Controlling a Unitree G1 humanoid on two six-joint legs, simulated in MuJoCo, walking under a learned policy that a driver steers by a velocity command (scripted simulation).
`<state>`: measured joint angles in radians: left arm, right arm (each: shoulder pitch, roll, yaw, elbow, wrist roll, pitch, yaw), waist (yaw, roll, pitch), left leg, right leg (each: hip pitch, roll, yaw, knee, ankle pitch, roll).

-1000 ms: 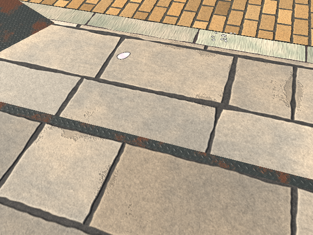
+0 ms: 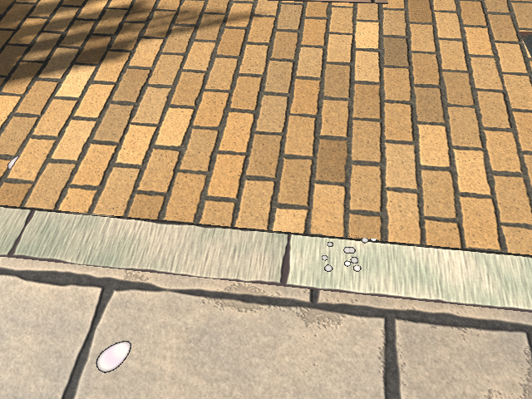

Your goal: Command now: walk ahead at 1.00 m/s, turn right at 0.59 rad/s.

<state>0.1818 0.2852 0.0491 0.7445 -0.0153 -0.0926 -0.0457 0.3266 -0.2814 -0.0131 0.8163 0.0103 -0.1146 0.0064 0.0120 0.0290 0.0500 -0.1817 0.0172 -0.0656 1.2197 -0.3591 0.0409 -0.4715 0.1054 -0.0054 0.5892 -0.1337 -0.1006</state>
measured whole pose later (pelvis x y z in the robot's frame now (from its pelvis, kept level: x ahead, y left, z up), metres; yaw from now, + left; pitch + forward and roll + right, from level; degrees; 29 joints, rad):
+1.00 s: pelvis +0.82 -0.27 +0.02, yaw -39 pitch -2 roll -1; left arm 0.36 0.25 0.06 0.79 0.02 -0.10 -0.04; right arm 0.22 -0.29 -0.03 0.78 0.06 -0.07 0.01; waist 0.03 0.05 0.05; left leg -0.60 0.13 -0.10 1.27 -0.21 0.05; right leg -0.15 0.08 -0.15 0.46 -0.28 -0.11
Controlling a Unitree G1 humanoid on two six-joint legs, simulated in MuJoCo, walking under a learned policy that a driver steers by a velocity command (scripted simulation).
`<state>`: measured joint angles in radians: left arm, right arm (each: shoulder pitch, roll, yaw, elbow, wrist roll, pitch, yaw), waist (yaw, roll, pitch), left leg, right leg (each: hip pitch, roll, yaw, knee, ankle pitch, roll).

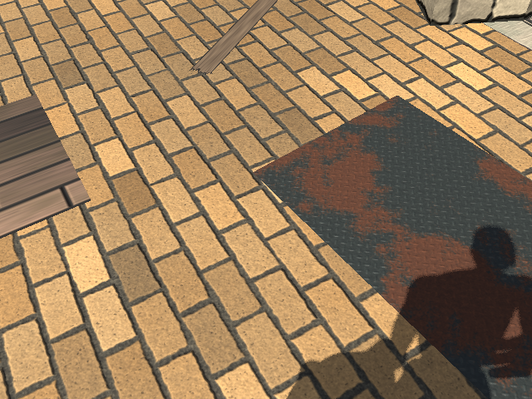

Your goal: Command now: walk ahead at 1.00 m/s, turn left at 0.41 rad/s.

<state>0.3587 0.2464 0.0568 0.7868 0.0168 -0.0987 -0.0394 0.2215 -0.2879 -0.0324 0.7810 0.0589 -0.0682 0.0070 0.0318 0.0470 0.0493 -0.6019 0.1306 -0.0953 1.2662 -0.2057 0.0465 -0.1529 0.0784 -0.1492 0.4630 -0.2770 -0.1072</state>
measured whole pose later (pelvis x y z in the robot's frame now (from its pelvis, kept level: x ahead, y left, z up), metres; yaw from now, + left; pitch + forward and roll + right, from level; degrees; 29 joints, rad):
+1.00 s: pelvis +0.51 +0.01 +0.01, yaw +55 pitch +2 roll -1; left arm 0.12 0.26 0.05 0.67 0.03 0.01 0.05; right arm 0.19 -0.34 -0.08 0.58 0.03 0.08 -0.01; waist 0.01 0.04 0.07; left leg -0.58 0.07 -0.03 1.08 -0.35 -0.10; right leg -0.30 -0.02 -0.09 0.41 -0.14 -0.02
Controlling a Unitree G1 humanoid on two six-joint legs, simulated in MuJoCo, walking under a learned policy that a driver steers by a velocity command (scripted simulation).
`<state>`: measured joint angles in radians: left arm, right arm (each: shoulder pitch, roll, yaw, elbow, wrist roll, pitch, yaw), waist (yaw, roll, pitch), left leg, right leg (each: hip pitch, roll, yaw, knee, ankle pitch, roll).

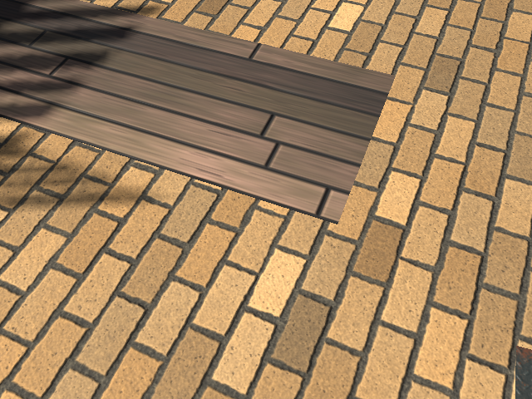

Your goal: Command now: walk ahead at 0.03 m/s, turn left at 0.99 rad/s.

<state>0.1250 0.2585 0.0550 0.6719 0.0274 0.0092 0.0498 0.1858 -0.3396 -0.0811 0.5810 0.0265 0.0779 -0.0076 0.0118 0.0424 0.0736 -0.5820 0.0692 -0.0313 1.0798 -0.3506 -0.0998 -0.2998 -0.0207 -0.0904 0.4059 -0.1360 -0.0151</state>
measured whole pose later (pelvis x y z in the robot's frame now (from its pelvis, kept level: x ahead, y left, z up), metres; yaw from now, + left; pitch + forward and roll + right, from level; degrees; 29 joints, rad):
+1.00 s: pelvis +0.10 -0.01 +0.01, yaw -23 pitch +4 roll +4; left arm 0.35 0.31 0.07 0.64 -0.03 -0.02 0.03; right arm 0.07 -0.33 -0.10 0.71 0.02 -0.09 0.02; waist 0.03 0.01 -0.02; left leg -0.53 -0.01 -0.11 0.69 -0.18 -0.08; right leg -0.19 0.04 0.21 0.39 -0.26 -0.07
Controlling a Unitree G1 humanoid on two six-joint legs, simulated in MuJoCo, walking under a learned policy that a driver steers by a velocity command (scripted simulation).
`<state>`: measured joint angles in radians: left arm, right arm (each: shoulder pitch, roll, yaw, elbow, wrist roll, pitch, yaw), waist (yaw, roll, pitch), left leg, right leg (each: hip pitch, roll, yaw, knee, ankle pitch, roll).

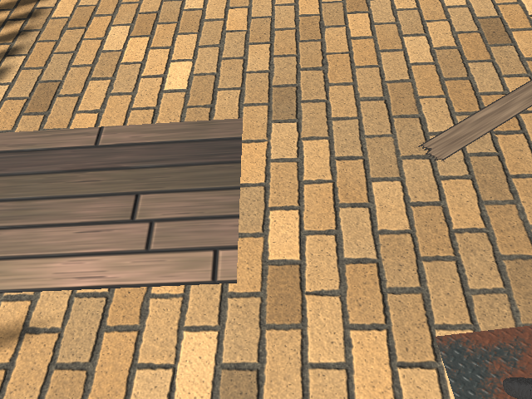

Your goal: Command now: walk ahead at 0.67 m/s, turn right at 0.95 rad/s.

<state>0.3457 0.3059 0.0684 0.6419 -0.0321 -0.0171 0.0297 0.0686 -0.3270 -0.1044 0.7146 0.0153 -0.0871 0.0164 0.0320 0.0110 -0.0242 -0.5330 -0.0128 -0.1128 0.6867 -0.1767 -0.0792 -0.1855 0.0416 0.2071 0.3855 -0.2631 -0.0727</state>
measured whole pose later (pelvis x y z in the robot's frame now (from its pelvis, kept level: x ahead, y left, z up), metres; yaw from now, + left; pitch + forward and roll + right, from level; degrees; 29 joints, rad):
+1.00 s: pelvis +0.71 +0.08 -0.07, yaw +26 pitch -1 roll -3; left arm 0.33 0.32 0.07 0.79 -0.01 -0.09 0.00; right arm 0.11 -0.36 -0.06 0.59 0.04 -0.02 0.05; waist 0.03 0.01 0.09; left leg -0.62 -0.04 0.09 0.84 -0.23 0.16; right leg 0.06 -0.06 -0.11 1.04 -0.46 0.04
